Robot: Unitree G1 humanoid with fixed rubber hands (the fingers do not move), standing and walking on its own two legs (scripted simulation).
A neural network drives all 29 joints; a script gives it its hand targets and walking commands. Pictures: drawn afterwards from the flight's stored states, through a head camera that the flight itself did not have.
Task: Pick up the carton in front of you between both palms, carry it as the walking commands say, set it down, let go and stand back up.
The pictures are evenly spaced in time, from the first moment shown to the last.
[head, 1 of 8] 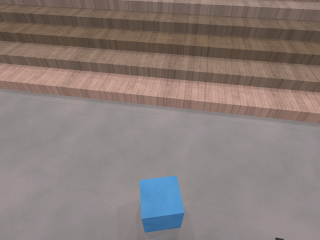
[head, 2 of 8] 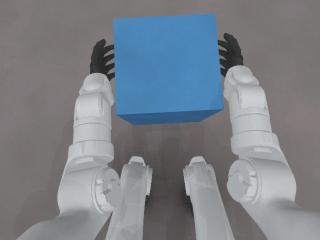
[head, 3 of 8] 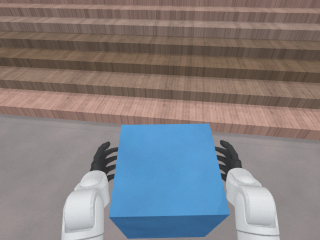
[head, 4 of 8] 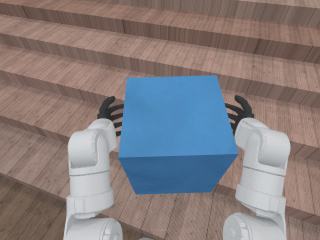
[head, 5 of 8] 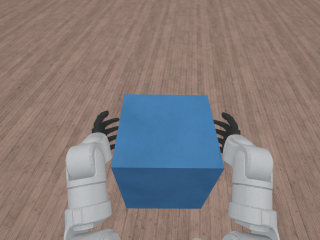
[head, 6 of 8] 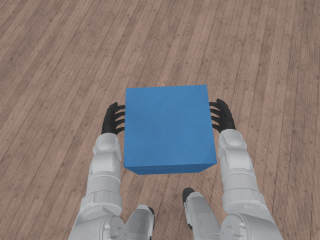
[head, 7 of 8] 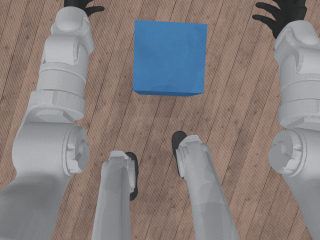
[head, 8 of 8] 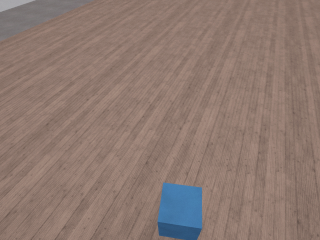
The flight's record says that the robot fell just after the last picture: no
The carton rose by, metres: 1.85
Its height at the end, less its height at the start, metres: +1.11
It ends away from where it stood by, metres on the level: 5.30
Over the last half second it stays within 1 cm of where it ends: yes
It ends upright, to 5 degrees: yes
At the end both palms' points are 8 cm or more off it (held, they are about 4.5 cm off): yes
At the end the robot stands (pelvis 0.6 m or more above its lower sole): yes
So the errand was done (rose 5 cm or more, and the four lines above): yes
